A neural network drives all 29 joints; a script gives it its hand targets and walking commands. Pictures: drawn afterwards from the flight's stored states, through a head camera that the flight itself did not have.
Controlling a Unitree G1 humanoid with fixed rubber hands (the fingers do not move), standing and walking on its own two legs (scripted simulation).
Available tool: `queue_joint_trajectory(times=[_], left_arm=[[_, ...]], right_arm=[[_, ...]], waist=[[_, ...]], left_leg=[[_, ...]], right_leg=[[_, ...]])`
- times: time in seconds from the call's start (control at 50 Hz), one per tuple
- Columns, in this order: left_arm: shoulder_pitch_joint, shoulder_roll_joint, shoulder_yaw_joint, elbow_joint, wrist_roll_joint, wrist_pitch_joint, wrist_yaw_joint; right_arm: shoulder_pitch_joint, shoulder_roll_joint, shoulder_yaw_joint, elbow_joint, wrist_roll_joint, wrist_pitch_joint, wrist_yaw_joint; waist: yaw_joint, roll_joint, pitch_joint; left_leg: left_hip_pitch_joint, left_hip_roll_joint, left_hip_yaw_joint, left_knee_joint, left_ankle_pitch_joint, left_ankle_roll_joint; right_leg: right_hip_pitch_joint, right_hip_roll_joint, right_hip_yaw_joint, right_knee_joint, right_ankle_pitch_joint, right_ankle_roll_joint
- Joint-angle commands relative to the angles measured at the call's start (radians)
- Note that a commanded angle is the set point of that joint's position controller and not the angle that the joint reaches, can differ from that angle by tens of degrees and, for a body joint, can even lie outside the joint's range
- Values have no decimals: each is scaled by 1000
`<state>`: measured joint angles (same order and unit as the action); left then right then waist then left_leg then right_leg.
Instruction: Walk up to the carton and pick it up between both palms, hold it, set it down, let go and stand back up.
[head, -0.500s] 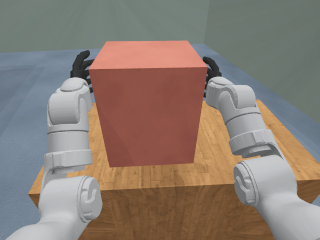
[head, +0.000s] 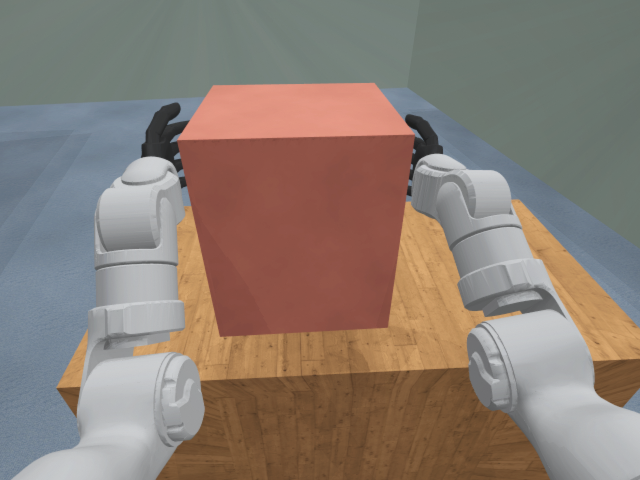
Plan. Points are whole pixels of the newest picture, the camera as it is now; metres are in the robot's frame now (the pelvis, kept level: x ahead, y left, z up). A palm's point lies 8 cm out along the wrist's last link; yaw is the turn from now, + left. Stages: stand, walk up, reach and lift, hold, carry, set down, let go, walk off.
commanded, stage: hold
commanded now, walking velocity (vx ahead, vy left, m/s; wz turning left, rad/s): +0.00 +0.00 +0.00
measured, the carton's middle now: (299, 205) +0.40 +0.00 +0.22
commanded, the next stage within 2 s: set down in 0.58 s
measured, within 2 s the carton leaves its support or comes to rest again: neither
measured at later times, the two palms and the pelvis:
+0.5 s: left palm (161, 172) +0.37 +0.15 +0.28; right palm (425, 173) +0.38 -0.15 +0.27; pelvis +0.00 +0.00 +0.00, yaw +0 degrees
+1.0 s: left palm (168, 153) +0.42 +0.16 +0.29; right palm (410, 183) +0.40 -0.14 +0.24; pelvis +0.01 +0.00 +0.00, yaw +0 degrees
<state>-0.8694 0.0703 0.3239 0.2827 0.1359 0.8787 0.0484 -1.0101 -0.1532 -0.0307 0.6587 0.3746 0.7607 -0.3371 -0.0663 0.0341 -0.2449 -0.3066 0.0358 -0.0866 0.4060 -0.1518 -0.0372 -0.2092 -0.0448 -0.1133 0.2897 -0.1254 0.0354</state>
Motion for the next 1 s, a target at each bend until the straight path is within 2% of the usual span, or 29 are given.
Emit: queue_joint_trajectory(times=[0.0,0.06,0.08,0.1,0.2,0.22,0.26,0.28,0.34,0.38,0.4,0.44,0.46,0.48,0.5,0.52,0.56,0.58,0.6,0.64,0.68,0.72,0.74,0.76,0.84,0.9,0.92,0.96,0.98], left_arm=[[-830,-663,-439,-198,-160,-72,-162],[-795,-646,-438,-119,-152,-68,-172],[-807,-634,-407,-118,-143,-65,-174],[-807,-652,-453,-177,-165,-72,-172],[-817,-657,-459,-206,-176,-76,-161],[-814,-654,-462,-199,-172,-72,-165],[-788,-630,-419,-122,-154,-73,-172],[-840,-640,-430,-169,-155,-78,-173],[-766,-632,-431,-141,-156,-65,-175],[-766,-646,-434,-158,-162,-67,-175],[-784,-644,-453,-197,-176,-67,-175],[-830,-661,-462,-232,-172,-69,-164],[-797,-669,-461,-207,-171,-68,-160],[-842,-663,-457,-217,-167,-68,-161],[-805,-646,-443,-158,-157,-64,-163],[-800,-661,-476,-219,-178,-73,-162],[-798,-637,-440,-183,-153,-63,-174],[-944,-630,-423,-126,-181,-96,-180],[-946,-630,-404,-76,-175,-112,-174],[-925,-634,-365,7,-154,-146,-183],[-890,-631,-341,58,-147,-175,-185],[-932,-601,-268,103,-84,-203,-196],[-919,-589,-251,163,-67,-227,-200],[-892,-579,-189,261,-32,-243,-220],[-812,-516,-92,436,59,-313,-266],[-798,-508,-105,436,65,-358,-273],[-769,-500,-92,436,73,-365,-270],[-773,-544,-180,388,37,-392,-258],[-762,-566,-200,372,40,-404,-250]], right_arm=[[-943,668,280,-476,208,-90,170],[-896,632,251,-408,186,-73,162],[-949,659,273,-427,209,-79,169],[-907,681,279,-457,205,-84,166],[-912,703,317,-493,225,-90,168],[-882,646,278,-446,209,-79,162],[-918,680,273,-455,209,-82,162],[-920,670,272,-427,204,-79,164],[-899,663,286,-485,216,-77,156],[-932,680,304,-504,219,-81,159],[-927,684,311,-533,232,-83,154],[-914,669,296,-494,226,-78,159],[-931,667,305,-511,224,-83,163],[-897,646,267,-456,207,-72,159],[-921,657,285,-466,212,-79,165],[-911,678,295,-511,225,-89,161],[-887,651,298,-456,228,-67,154],[-894,736,291,-433,187,-103,146],[-915,710,277,-412,174,-118,147],[-935,719,228,-351,102,-148,161],[-970,703,224,-358,90,-199,167],[-991,683,163,-259,34,-242,174],[-985,669,131,-215,-6,-271,183],[-980,665,93,-137,-33,-300,192],[-860,661,-70,-8,-186,-393,209],[-844,632,-89,-21,-236,-463,212],[-853,640,-56,-58,-222,-477,210],[-852,636,-9,-87,-203,-511,199],[-866,614,0,-100,-201,-537,205]], waist=[[-4,76,-486],[-50,60,-394],[-8,52,-408],[-25,58,-468],[-1,65,-506],[-28,81,-462],[-17,23,-422],[-15,61,-448],[-24,31,-453],[2,31,-461],[-23,29,-498],[-21,89,-490],[-9,80,-498],[-42,105,-470],[-24,66,-467],[-28,69,-519],[-19,54,-440],[-33,22,-473],[-29,44,-440],[-26,7,-399],[12,-16,-419],[22,-20,-360],[3,-18,-315],[25,-9,-224],[-2,-61,-127],[-21,-52,-156],[6,-81,-187],[-33,-44,-244],[-17,-7,-276]], left_leg=[[280,-87,24,-20,241,-48],[272,-91,27,-29,198,-44],[242,-94,33,-29,185,-39],[268,-94,33,-30,225,-42],[291,-96,34,-16,292,-50],[293,-93,26,-15,255,-51],[251,-93,38,-22,198,-39],[244,-92,31,-24,186,-38],[278,-98,35,-18,229,-36],[269,-95,33,-16,269,-37],[296,-99,33,-2,291,-41],[299,-97,29,-5,283,-56],[307,-93,21,-6,315,-57],[311,-94,22,-12,274,-62],[280,-92,32,-13,268,-57],[307,-93,32,0,311,-60],[283,-99,34,-9,285,-52],[285,-118,34,-6,260,-30],[272,-110,29,-24,198,-27],[251,-107,30,-45,91,-13],[258,-106,46,-34,141,-13],[262,-105,60,-45,105,-8],[255,-106,69,-56,86,-5],[226,-101,76,-68,30,6],[202,-93,99,-117,-99,14],[291,-101,117,-103,28,5],[319,-104,115,-85,108,9],[405,-102,106,-51,242,-14],[436,-100,101,-37,285,-29]], right_leg=[[325,160,85,12,129,1],[288,155,87,4,99,5],[316,156,92,10,93,4],[329,159,93,16,139,4],[345,161,91,23,187,5],[309,159,88,15,152,6],[302,158,83,5,112,7],[308,156,88,10,97,7],[326,157,98,11,159,12],[323,162,85,17,162,8],[355,164,97,20,204,14],[314,163,84,20,166,9],[335,166,85,20,180,6],[304,160,89,6,151,4],[324,161,92,8,151,-2],[339,165,88,24,202,4],[332,169,87,16,165,15],[243,169,83,9,137,6],[207,167,79,4,82,2],[189,153,70,-9,4,4],[216,151,56,-4,36,4],[197,140,52,-17,-12,2],[206,132,46,-28,-23,3],[195,123,53,-40,-74,0],[241,115,32,-59,-152,22],[312,115,24,-51,-45,18],[319,122,25,-50,17,21],[335,134,9,-50,107,20],[317,140,-3,-50,125,13]])
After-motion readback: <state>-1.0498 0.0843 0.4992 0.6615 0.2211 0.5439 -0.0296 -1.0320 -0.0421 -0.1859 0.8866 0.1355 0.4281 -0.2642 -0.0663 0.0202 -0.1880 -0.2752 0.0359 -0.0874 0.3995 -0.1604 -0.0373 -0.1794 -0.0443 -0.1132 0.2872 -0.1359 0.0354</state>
